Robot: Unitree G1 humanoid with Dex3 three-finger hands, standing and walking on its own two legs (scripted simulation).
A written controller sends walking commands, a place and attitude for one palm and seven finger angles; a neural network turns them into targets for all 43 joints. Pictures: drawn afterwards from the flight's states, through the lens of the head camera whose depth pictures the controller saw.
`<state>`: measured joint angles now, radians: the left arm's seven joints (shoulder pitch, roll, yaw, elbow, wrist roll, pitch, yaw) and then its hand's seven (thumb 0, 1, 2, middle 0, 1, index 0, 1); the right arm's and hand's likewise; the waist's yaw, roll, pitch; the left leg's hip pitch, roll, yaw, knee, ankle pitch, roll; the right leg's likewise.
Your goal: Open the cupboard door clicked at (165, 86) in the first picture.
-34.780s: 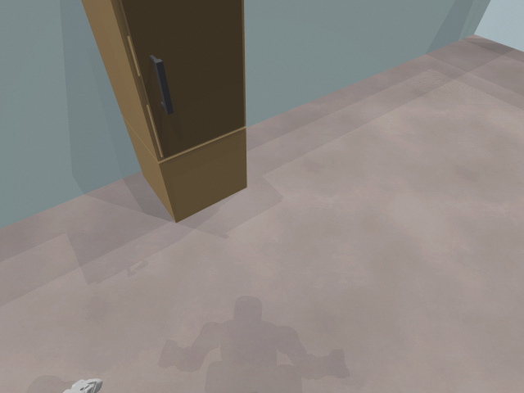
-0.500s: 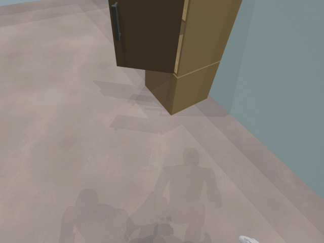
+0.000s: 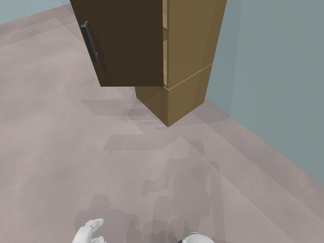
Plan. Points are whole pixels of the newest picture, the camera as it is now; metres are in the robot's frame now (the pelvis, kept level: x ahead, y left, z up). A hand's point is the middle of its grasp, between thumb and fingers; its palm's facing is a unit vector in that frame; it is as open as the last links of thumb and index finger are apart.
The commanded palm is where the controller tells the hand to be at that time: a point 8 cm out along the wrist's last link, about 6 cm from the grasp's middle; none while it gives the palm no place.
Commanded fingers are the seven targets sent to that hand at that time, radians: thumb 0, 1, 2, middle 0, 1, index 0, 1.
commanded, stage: take the last steps up to it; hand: left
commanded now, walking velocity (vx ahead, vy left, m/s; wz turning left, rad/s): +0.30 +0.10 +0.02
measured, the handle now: (91, 42) +0.93 +0.34 -0.03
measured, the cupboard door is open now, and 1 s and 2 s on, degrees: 50 50 50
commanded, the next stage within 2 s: come to a stop and stand still in 0.78 s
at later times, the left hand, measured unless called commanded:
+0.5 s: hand out of the picture +0.08 +0.19 -0.15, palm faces +0.17 -0.97 -0.16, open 7.3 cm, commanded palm none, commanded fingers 0.00 0.90 0.90 -0.20 -0.30 -0.20 -0.30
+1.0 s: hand (88, 148) +0.44 +0.27 -0.14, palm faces -0.01 -0.98 -0.22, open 7.3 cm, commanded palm none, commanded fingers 0.00 0.90 0.90 -0.20 -0.30 -0.20 -0.30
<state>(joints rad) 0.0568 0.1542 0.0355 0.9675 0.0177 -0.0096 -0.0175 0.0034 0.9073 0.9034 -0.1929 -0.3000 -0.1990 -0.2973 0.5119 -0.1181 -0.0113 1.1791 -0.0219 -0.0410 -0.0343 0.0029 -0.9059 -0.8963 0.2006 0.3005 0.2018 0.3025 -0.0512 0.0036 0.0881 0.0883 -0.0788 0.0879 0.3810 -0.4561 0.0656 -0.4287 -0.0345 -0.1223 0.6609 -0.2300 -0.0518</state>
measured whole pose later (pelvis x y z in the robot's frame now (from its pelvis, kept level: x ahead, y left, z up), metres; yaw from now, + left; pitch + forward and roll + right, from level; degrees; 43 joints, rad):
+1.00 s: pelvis +0.32 +0.09 +0.02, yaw -1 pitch +0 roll +2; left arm 0.11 0.19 0.04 1.00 0.02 0.00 0.02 0.00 0.91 0.90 -0.19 -0.30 -0.20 -0.30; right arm 0.38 -0.14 -0.01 1.12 -0.03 -0.03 -0.04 0.00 -0.92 -0.90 0.20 0.30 0.20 0.30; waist -0.03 -0.03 0.05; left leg -0.12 -0.05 0.17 0.40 -0.29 0.07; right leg -0.37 -0.07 -0.05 0.66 -0.22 -0.01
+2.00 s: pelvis +0.30 +0.05 +0.02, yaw +0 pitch -1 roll +1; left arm 0.24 0.16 -0.01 1.08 0.01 0.00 0.03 0.01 0.92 0.90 -0.20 -0.30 -0.20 -0.30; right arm 0.31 -0.18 -0.01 1.09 -0.02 0.00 -0.02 0.00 -0.91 -0.90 0.20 0.30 0.20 0.30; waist -0.01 0.03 0.04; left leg -0.15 0.02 0.11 0.45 -0.28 0.00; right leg -0.24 0.01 -0.01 0.51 -0.26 -0.03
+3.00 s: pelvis +0.33 +0.03 +0.02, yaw +0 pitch -1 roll +1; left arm 0.24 0.16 0.01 1.12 0.01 -0.02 0.03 0.01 0.92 0.90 -0.20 -0.30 -0.20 -0.30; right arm 0.27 -0.15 -0.01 1.14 -0.02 -0.02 -0.04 0.00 -0.91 -0.90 0.20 0.30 0.20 0.30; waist 0.00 0.01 0.04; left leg -0.09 0.05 0.10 0.42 -0.31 -0.03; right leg -0.18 0.04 -0.03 0.49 -0.29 -0.06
